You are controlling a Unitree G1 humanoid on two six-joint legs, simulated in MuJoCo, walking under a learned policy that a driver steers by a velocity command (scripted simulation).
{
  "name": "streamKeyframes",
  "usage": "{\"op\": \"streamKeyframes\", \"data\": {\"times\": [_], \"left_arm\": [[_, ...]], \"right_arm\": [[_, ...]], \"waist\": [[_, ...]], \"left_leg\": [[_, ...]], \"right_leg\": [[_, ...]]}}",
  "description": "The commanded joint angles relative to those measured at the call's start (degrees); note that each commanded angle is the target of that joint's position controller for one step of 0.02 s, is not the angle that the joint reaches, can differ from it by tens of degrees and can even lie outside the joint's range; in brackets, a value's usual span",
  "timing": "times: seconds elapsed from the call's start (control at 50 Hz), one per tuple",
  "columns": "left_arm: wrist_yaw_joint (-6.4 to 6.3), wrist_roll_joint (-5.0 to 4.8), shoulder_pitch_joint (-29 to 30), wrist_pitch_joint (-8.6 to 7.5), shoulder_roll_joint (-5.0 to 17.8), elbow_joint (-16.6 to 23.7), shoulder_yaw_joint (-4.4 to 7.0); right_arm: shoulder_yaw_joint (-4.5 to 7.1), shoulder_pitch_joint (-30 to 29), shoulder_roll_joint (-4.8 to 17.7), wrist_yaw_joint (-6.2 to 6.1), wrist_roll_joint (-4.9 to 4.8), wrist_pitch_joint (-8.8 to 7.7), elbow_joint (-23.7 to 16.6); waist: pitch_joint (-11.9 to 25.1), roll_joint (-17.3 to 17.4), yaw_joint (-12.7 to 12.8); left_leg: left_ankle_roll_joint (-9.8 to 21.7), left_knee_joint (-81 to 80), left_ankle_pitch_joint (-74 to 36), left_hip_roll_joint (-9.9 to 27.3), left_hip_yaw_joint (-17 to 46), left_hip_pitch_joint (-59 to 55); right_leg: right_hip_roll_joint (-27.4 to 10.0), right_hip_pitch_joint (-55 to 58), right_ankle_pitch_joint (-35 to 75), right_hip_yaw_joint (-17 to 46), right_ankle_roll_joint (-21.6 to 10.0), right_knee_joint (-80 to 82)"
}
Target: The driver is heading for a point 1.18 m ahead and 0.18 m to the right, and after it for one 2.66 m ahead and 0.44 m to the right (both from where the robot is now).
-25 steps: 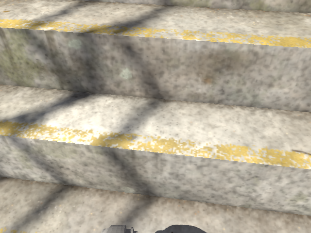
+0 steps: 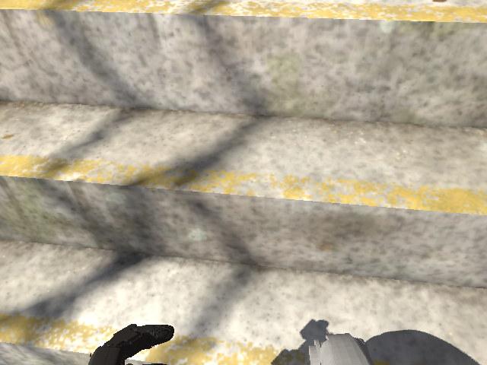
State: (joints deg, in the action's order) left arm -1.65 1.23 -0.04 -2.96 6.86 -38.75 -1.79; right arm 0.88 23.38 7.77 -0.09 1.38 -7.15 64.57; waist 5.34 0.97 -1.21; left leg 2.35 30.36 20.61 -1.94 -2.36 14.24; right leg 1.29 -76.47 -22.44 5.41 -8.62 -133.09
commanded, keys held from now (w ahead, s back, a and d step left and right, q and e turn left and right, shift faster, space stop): w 0.70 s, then w+e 0.30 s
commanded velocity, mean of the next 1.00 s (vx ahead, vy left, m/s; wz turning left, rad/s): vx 0.50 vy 0.00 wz -0.07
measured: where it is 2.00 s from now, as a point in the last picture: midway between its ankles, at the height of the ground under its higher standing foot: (191, 157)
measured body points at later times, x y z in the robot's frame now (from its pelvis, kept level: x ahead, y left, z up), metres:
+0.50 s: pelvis +0.17 -0.04 +0.21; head +0.17 -0.06 +0.66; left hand +0.07 +0.17 +0.07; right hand +0.35 -0.20 +0.11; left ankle +0.24 +0.08 -0.17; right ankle +0.17 -0.14 -0.51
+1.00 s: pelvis +0.39 +0.10 +0.39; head +0.38 +0.11 +0.84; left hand +0.55 +0.32 +0.27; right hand +0.39 -0.14 +0.24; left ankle +0.43 +0.16 -0.30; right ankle +0.38 -0.07 -0.06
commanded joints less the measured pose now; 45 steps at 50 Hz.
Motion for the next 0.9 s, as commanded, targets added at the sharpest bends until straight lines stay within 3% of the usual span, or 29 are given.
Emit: {"op": "streamKeyframes", "data": {"times": [0.02,0.06,0.08,0.1,0.12,0.14,0.16,0.18,0.2,0.22,0.24,0.28,0.34,0.42,0.5,0.52,0.54,0.56,0.64,0.7,0.72,0.74,0.76,0.78,0.8,0.82,0.84,0.86,0.9], "left_arm": [[-1.79,-0.23,15.7,-0.48,-0.4,12.9,-1.63],[-0.31,-2.56,6.9,0.72,-3.3,10.6,-3.79],[-0.75,-3.77,3.2,0.7,-0.5,8.2,-2.67],[-0.36,-3.72,-12.2,0.7,1.3,2.1,-0.68],[-0.14,-2.94,-21.7,0.48,8.3,-0.6,1.88],[2.92,0.61,-25.6,4.71,11.4,-2.2,0.73],[4.11,5.64,-39.3,7.51,18.6,-7.7,3.9],[-0.16,-0.55,-24.4,3.37,17.3,-9.7,7.03],[4.11,1.28,-20.2,4.88,15.5,-12.5,4.84],[4.84,1.54,-16.3,4.1,9.5,-13.3,3.64],[1.45,-2.77,-14.9,1.3,1.2,-19.6,3.38],[-0.07,-1.03,-12.7,-1.67,-2.6,-23.7,2.47],[-0.03,-1.06,-17.8,-3.28,-0.3,-26.1,2.54],[-0.57,-0.72,-21.7,-5.29,4.5,-23.7,3.8],[-0.92,-0.39,-29.1,-6.18,6.7,-23.9,5.01],[3.67,8.12,-32.1,-2.67,2.2,-26.0,2.08],[0.75,-0.24,-32.5,-5.12,6.1,-23.4,5.36],[-0.34,-1.4,-30.4,-6.25,5.9,-22.7,4.67],[-3.13,0.01,-34.2,-5.89,5.9,-23.1,5.59],[-3.49,-1.26,-32.4,-4.31,6.3,-22.4,6.49],[-2.28,-2.38,-29.4,-4.7,7.3,-19.7,5.89],[11.13,3.98,-28.6,-4.9,11.5,-24.4,3.64],[14.35,-0.81,-16.8,-5.33,18.4,-20.2,6.91],[16.29,2.08,-20.8,-5.13,13.4,-21.2,6.09],[16.83,4.06,-25.9,-4.2,9.9,-19.6,4.95],[15.85,3.65,-30.0,-2.12,8.6,-24.2,5.96],[14.05,0.85,-27.7,-1.38,6.9,-24.2,6.76],[5.57,2.02,-17.2,-5.09,1.9,-10.6,6.38],[1.31,1.03,-10.1,-4.47,-2.9,-5.4,4.19]], "right_arm": [[1.27,3.6,6.1,-2.76,-0.86,-2.36,-0.5],[1.87,-3.3,7.9,-4.47,-4.06,-0.76,-3.6],[2.16,0.5,10.8,-4.03,-5.56,-1.25,-5.2],[2.9,1.3,14.4,-3.5,-5.16,-1.94,-6.7],[4.59,-0.4,17.7,-2.06,-4.4,-2.95,-8.1],[-0.84,7.8,5.7,10.42,6.73,-1.05,-4.1],[2.27,9.2,8.4,12.88,4.66,2.09,0.0],[3.98,-4.1,6.2,6.28,2.89,-1.33,-14.8],[2.84,-0.3,3.3,7.28,-3.04,2.76,-4.0],[2.58,-1.9,5.1,6.18,-2.25,2.7,-6.3],[1.08,-9.4,-2.7,2.95,4.45,1.2,-18.0],[-0.68,-9.8,-6.9,0.9,1.61,1.62,-18.2],[-2.09,-10.5,-7.5,-0.28,-0.08,2.81,-21.1],[-0.81,-11.1,-2.3,-1.26,-0.48,4.2,-22.4],[-1.54,-23.1,-5.3,-1.76,-0.29,3.98,-27.9],[-4.16,-23.3,-1.3,2.45,-2.28,6.53,-24.3],[-1.95,-25.4,-6.5,-0.15,-1.14,4.71,-29.3],[-1.93,-28.5,-4.1,-0.53,-0.68,4.21,-30.4],[-1.84,-34.5,-4.6,0.03,-0.67,5.62,-36.4],[-3.93,-32.9,-8.9,0.73,-1.77,7.21,-38.0],[-2.27,-26.9,-5.7,0.9,-3.1,6.88,-35.1],[-4.16,-36.9,-2.3,5.68,-0.85,11.07,-40.3],[-1.0,-26.9,4.6,6.46,-0.74,11.27,-37.6],[-0.26,-14.8,8.6,4.88,0.47,11.37,-31.2],[0.79,2.3,13.7,3.99,1.65,11.9,-24.3],[2.42,9.7,18.5,4.59,3.94,11.12,-18.4],[2.16,7.1,18.2,4.85,2.92,8.89,-14.2],[3.58,-9.4,11.2,1.15,-2.3,5.86,-15.4],[0.21,-14.2,-0.3,-0.81,-1.0,3.13,-7.7]], "waist": [[-11.1,0.7,-0.4],[-1.6,2.9,4.6],[3.8,2.4,4.1],[16.1,5.5,9.0],[21.6,8.2,13.1],[35.6,-7.7,14.9],[28.8,-13.0,20.7],[25.4,-15.5,7.0],[2.1,-8.1,8.6],[-0.9,-5.1,5.7],[3.6,-3.3,-2.7],[-1.7,-1.6,-5.5],[-7.9,-0.6,-5.3],[-7.3,-3.9,-4.0],[-11.4,-5.7,0.6],[-9.6,-8.0,6.8],[-10.8,-5.9,1.8],[-11.5,-4.5,2.3],[-11.8,-6.8,4.9],[-7.2,-11.4,5.2],[-3.6,-8.3,2.4],[7.0,-19.5,-5.9],[7.8,-16.9,-12.6],[20.1,-7.0,-12.1],[31.8,7.5,-14.2],[24.5,12.1,-14.1],[12.7,13.0,-9.3],[16.4,7.6,-0.6],[1.5,3.9,6.0]], "left_leg": [[10.1,-28.6,-6.2,12.6,11.2,4.9],[10.8,-36.2,-30.6,11.0,-0.9,12.6],[12.6,-26.6,-60.4,10.9,-0.1,9.4],[13.9,-13.4,-100.1,14.6,-0.1,-0.5],[11.6,4.0,-104.0,14.9,1.8,-6.8],[16.0,23.7,-88.0,13.4,17.4,25.4],[15.0,49.2,-38.9,-1.9,23.0,28.5],[7.0,68.7,-23.9,-5.2,18.4,27.2],[12.9,76.5,-36.1,-4.6,27.6,50.7],[14.4,80.4,-33.9,-2.8,23.9,52.4],[8.6,79.4,-27.9,-3.0,13.8,40.6],[7.7,90.4,-25.5,-4.0,12.6,48.0],[5.1,87.1,-22.5,0.0,8.6,55.7],[3.7,94.4,-21.0,3.3,3.5,57.9],[4.7,103.8,-13.5,5.0,3.6,77.2],[13.5,103.0,-18.9,3.4,15.3,93.1],[6.9,104.7,-11.1,5.0,2.8,83.7],[4.9,100.7,-10.0,7.3,1.2,80.2],[2.5,83.5,-5.6,12.2,-1.1,74.4],[8.4,56.3,9.8,11.2,-6.9,46.2],[8.9,48.5,12.2,4.8,-14.7,28.7],[6.5,57.9,6.2,-1.4,-9.2,25.2],[7.9,34.1,4.5,-3.1,-7.3,25.4],[12.0,29.9,-8.9,0.6,6.4,2.4],[19.5,8.5,-4.8,13.8,37.8,-16.5],[15.9,-9.1,21.6,20.0,55.0,-9.0],[8.2,-10.6,37.7,21.3,52.4,2.2],[6.1,-3.7,36.9,23.0,45.5,-0.4],[1.4,3.1,25.1,19.6,24.7,16.5]], "right_leg": [[-5.7,1.4,-2.6,-9.7,2.7,17.1],[-5.1,37.0,-1.3,-13.4,-0.5,50.6],[-1.5,52.1,-7.4,-12.6,-0.4,58.2],[4.2,60.2,-6.8,-18.1,0.7,55.9],[4.4,63.9,-8.6,-10.6,0.5,65.8],[-9.8,87.2,9.3,26.7,-13.8,83.7],[-14.9,78.5,-6.7,51.7,-15.3,106.4],[-12.3,75.3,-34.0,43.8,-8.2,105.3],[-14.5,57.4,-31.9,36.1,-1.3,107.1],[-14.6,52.4,-27.7,31.8,-3.4,106.5],[-11.4,52.3,-27.0,23.8,0.5,100.3],[-9.2,46.6,-15.9,9.0,1.3,99.3],[-10.6,45.9,-6.1,4.5,1.3,107.3],[-14.5,49.0,-8.8,7.4,-3.4,115.7],[-19.0,65.4,-12.1,11.9,-4.3,120.8],[-19.8,73.0,-6.9,14.8,-7.4,117.1],[-20.9,73.4,-11.6,10.1,-5.0,121.8],[-20.2,69.2,-10.8,9.1,-4.4,124.1],[-19.3,73.1,-4.5,4.4,-3.8,131.7],[-17.3,71.0,20.5,-7.1,-5.1,141.2],[-16.2,66.5,53.3,-11.3,-5.9,135.4],[-25.6,62.6,106.5,-1.4,-11.9,131.1],[-21.7,77.9,116.5,-7.4,-8.0,119.2],[-17.3,56.7,105.8,-1.2,-6.9,101.9],[-8.5,41.1,63.5,4.9,-4.9,83.0],[-0.9,30.6,39.8,14.0,-4.2,55.0],[0.8,21.7,41.8,19.1,-4.3,33.5],[0.4,26.1,29.8,6.3,1.5,19.8],[-0.6,18.2,35.5,4.4,0.3,10.9]]}}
